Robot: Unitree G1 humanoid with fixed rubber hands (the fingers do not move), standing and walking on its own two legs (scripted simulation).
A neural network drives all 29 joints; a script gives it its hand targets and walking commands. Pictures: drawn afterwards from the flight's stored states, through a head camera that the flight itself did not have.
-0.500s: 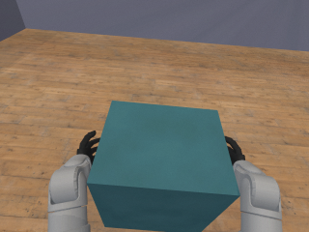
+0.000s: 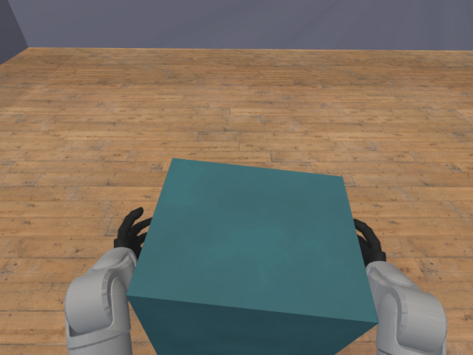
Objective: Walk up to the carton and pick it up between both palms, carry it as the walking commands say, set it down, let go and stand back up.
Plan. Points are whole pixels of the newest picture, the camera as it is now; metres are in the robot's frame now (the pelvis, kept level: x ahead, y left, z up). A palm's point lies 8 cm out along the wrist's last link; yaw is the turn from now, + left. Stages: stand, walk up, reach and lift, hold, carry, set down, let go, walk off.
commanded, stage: carry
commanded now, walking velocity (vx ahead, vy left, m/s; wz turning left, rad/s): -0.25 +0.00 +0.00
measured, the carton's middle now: (244, 273) +0.27 +0.00 +0.04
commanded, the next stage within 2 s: none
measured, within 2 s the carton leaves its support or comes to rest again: neither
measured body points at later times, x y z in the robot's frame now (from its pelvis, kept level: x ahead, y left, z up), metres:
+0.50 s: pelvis -0.16 -0.01 +0.00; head -0.18 -0.01 +0.45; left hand +0.11 +0.17 +0.08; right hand +0.10 -0.19 +0.07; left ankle -0.08 +0.10 -0.68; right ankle -0.12 -0.13 -0.72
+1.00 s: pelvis -0.33 +0.00 +0.00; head -0.34 -0.01 +0.45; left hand -0.06 +0.18 +0.07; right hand -0.06 -0.18 +0.06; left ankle -0.20 +0.10 -0.72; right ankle -0.32 -0.12 -0.73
